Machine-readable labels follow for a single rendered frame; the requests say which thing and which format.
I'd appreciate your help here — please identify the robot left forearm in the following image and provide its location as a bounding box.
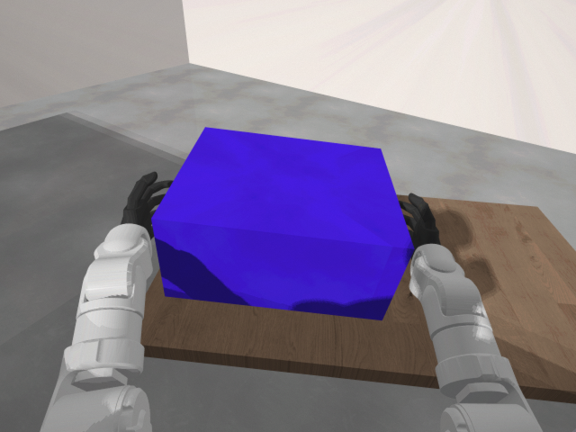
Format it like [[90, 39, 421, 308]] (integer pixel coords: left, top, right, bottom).
[[40, 223, 153, 432]]

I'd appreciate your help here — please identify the robot right upper arm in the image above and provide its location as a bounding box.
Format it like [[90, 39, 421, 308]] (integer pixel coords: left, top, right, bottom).
[[440, 403, 540, 432]]

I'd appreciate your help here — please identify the left robot hand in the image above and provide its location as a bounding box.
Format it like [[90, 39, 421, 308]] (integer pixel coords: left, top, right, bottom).
[[121, 172, 173, 240]]

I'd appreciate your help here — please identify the robot right forearm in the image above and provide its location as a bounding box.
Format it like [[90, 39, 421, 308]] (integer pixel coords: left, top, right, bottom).
[[409, 244, 543, 432]]

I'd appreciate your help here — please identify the carton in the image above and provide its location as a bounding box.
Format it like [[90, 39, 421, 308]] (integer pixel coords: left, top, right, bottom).
[[151, 127, 415, 320]]

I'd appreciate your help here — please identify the table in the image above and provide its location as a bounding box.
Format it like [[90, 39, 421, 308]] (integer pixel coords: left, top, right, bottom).
[[140, 194, 576, 432]]

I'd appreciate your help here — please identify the robot left upper arm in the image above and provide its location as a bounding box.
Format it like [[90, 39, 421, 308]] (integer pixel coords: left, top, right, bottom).
[[42, 385, 152, 432]]

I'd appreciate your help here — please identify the right robot hand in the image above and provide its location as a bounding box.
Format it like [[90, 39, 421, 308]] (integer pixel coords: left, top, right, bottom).
[[399, 193, 441, 260]]

